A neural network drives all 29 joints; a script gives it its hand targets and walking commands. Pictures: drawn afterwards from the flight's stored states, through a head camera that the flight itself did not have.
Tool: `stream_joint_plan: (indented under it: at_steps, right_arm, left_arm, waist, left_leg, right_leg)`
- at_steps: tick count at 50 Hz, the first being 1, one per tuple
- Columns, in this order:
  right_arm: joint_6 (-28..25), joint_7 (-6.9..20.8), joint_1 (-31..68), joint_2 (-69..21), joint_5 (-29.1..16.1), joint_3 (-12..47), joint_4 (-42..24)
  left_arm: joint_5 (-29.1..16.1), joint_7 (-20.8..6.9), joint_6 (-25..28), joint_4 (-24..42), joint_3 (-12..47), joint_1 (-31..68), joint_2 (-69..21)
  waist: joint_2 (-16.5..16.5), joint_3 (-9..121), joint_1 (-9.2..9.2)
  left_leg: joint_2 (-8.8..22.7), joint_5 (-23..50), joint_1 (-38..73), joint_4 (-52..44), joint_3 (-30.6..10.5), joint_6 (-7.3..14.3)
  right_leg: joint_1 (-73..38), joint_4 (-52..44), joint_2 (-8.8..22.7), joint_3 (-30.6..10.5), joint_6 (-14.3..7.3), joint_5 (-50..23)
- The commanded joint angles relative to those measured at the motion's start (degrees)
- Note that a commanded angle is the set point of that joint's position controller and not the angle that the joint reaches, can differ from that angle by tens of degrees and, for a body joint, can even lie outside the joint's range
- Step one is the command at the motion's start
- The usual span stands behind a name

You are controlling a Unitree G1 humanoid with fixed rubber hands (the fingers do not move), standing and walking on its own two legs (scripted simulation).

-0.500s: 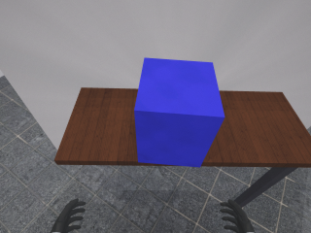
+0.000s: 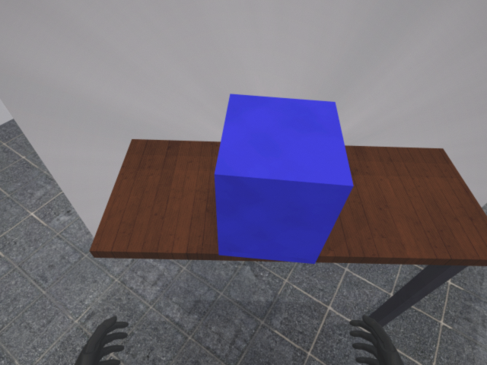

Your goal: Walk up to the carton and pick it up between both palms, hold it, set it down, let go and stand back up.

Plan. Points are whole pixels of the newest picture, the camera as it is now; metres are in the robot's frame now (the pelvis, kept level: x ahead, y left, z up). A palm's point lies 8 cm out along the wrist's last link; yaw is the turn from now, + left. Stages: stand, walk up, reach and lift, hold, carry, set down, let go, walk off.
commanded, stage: stand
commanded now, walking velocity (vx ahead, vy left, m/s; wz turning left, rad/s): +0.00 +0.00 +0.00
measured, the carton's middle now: (274, 182) +0.44 -0.06 +0.03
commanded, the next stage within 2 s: none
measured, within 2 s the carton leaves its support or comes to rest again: neither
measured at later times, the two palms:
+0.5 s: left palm out of the picture +0.12 +0.25 -0.08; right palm out of the picture +0.13 -0.24 -0.08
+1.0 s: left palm out of the picture +0.10 +0.24 -0.10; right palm out of the picture +0.11 -0.23 -0.09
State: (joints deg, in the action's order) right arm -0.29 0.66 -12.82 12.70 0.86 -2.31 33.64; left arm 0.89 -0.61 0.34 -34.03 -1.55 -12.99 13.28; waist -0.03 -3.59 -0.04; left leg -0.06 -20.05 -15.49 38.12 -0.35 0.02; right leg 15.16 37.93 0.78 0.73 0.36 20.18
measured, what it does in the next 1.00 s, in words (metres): stands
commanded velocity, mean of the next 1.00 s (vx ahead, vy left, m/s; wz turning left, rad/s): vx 0.00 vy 0.00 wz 0.00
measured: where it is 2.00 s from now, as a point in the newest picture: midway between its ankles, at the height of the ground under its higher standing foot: outside the picture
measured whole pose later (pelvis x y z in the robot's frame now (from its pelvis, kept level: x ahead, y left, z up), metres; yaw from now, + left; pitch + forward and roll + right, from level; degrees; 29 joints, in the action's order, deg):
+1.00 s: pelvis -0.02 +0.00 +0.01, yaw +0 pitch -2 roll +0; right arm 1.4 0.9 -13.1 11.0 1.4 -1.1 37.7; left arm 0.8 -0.7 -1.3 -38.6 -0.5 -13.6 11.7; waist -0.2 -2.9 0.0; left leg -0.3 -16.3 -16.0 33.9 -0.4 0.2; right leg 15.5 33.5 1.0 0.7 0.7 16.3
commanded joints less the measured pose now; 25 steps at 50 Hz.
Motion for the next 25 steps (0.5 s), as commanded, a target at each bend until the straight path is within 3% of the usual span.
stream_joint_plan:
  at_steps: [1,25]
  right_arm:
    - [-1.3,-0.2,1.5,7.5,-0.1,-2.1,-5.7]
    - [-1.4,-0.3,0.6,8.1,-0.2,-1.9,-4.6]
  left_arm:
    - [-0.1,0.2,1.2,5.5,-2.3,1.3,7.1]
    - [-0.1,0.3,1.3,4.0,-2.0,-0.2,7.7]
  waist:
    - [0.3,4.5,0.00]
    - [0.4,3.6,-0.07]
  left_leg:
    - [4.5,11.7,0.1,-8.2,-5.0,2.0]
    - [4.6,9.1,-0.7,-10.3,-5.8,2.1]
  right_leg:
    - [-0.6,-7.7,3.9,-4.7,-2.1,-11.4]
    - [-0.8,-9.5,4.2,-4.6,-2.1,-8.7]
